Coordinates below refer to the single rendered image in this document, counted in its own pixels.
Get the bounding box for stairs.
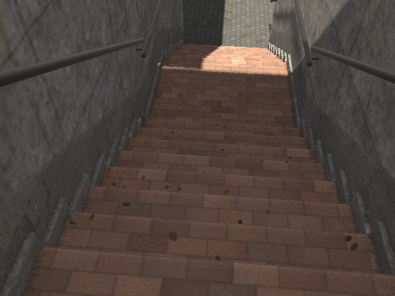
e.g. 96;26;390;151
23;118;395;296
168;44;283;62

